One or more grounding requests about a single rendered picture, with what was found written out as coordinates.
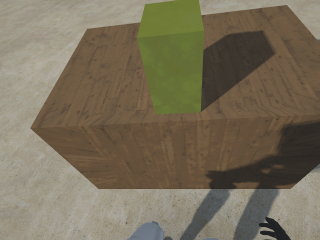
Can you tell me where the pedestal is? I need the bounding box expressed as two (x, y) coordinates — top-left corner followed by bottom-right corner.
(30, 5), (320, 189)

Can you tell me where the right robot hand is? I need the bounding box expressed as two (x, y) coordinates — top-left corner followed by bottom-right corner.
(259, 217), (291, 240)

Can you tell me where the robot left thigh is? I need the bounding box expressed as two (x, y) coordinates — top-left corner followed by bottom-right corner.
(127, 222), (165, 240)

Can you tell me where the carton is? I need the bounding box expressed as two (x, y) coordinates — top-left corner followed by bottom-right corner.
(137, 0), (204, 115)

